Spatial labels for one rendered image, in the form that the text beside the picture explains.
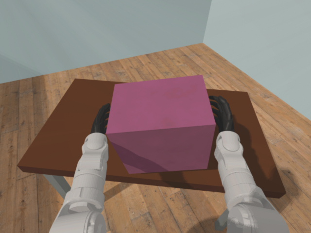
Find left robot forearm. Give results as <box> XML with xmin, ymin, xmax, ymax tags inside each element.
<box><xmin>49</xmin><ymin>133</ymin><xmax>108</xmax><ymax>233</ymax></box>

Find right robot hand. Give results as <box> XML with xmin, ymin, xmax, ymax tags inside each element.
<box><xmin>209</xmin><ymin>96</ymin><xmax>235</xmax><ymax>133</ymax></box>

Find right robot forearm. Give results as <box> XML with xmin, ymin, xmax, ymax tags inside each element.
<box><xmin>214</xmin><ymin>131</ymin><xmax>288</xmax><ymax>227</ymax></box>

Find robot right upper arm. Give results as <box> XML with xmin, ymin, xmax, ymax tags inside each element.
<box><xmin>226</xmin><ymin>204</ymin><xmax>289</xmax><ymax>233</ymax></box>

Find left robot hand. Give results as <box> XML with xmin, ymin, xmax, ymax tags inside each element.
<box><xmin>90</xmin><ymin>103</ymin><xmax>111</xmax><ymax>134</ymax></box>

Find robot left upper arm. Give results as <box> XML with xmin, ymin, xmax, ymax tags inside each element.
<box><xmin>50</xmin><ymin>210</ymin><xmax>106</xmax><ymax>233</ymax></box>

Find table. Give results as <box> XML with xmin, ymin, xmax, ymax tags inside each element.
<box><xmin>17</xmin><ymin>79</ymin><xmax>286</xmax><ymax>231</ymax></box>

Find carton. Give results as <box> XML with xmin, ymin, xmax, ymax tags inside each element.
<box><xmin>106</xmin><ymin>75</ymin><xmax>216</xmax><ymax>174</ymax></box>

